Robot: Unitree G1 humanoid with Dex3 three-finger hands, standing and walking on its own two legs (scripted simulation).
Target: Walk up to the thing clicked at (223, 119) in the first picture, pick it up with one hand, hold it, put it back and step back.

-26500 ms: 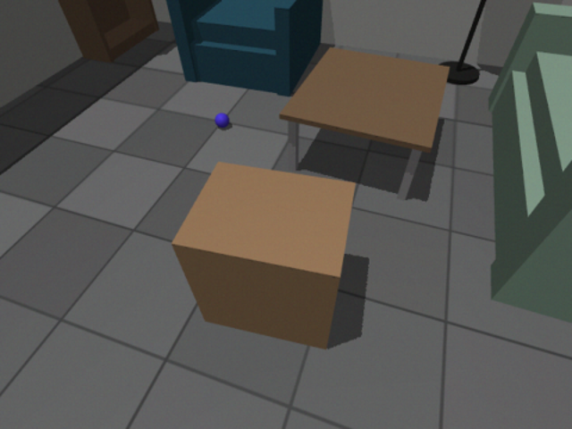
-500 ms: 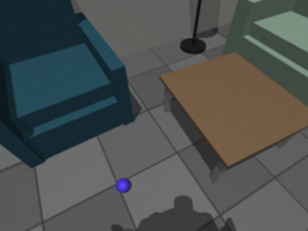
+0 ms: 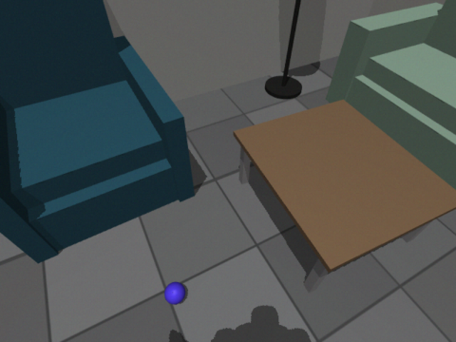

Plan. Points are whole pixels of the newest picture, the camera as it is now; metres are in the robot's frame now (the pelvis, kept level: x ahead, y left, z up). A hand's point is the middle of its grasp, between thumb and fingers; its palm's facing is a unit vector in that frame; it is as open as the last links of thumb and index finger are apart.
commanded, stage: walk up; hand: left
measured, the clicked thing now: (174, 293) +0.45 +0.23 -0.73
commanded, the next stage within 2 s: stand in 1.20 s
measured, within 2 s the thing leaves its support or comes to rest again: neither
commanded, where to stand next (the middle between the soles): +0.07 -0.01 m, yaw +1 degrees
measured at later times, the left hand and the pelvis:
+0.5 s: hand out of the picture +0.10 +0.25 -0.15, palm faces +0.01 -0.95 -0.32, open 7.4 cm; pelvis +0.02 +0.00 +0.00, yaw +1 degrees
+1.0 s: hand out of the picture +0.10 +0.25 -0.15, palm faces +0.01 -0.95 -0.31, open 7.4 cm; pelvis +0.02 +0.00 +0.01, yaw +1 degrees
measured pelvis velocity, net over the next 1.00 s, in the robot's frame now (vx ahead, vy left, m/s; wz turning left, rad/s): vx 0.02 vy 0.00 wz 0.01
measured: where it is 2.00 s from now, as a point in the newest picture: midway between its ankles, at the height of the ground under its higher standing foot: outside the picture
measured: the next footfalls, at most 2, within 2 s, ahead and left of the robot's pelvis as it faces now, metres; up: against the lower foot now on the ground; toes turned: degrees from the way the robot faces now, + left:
none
